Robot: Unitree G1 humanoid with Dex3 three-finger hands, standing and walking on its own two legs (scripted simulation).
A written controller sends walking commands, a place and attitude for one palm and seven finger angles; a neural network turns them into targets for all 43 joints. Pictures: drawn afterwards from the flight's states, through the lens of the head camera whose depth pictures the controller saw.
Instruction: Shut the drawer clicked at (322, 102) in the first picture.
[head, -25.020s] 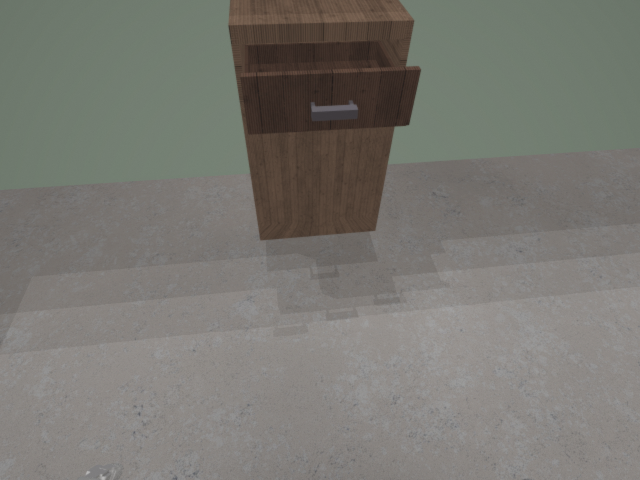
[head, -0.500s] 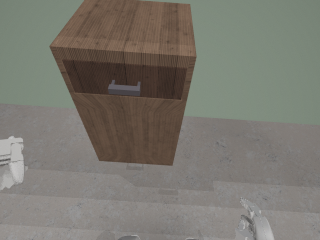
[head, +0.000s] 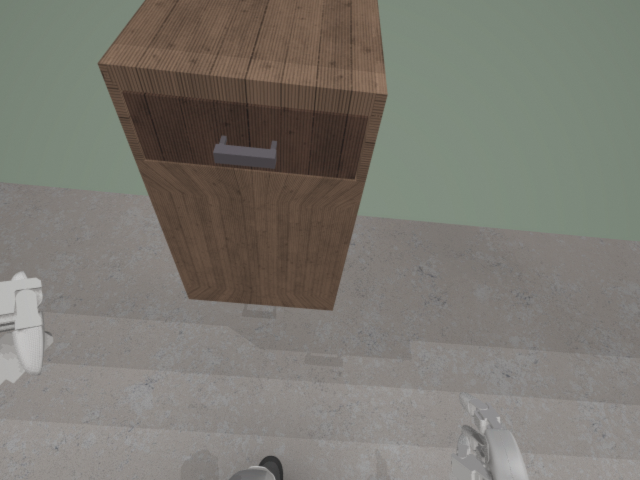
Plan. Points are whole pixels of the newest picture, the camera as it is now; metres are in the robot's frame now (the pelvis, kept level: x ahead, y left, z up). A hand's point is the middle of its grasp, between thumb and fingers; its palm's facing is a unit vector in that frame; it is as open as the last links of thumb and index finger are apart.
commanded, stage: step back with the hand held close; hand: left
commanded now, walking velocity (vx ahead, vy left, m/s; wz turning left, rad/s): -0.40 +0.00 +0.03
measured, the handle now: (247, 149) +0.68 +0.21 -0.05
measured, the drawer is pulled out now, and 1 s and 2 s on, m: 0.00 0.00 0.00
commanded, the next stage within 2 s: stop stepping back and stand still in 0.06 s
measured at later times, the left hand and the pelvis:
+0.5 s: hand out of the picture +0.05 +0.21 +0.16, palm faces +0.30 -0.83 -0.46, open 3.2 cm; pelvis -0.13 -0.02 +0.00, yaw -1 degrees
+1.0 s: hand out of the picture +0.03 +0.24 +0.16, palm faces +0.38 -0.84 -0.40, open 3.2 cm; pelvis -0.16 +0.00 +0.00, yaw -1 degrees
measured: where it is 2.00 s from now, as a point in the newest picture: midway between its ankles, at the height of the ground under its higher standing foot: outside the picture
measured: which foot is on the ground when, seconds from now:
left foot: down 0.00-0.16, up 0.18-0.22, down 0.24-0.46, up 0.48-0.58, down 0.60-1.00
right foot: up 0.00-0.04, down 0.06-1.00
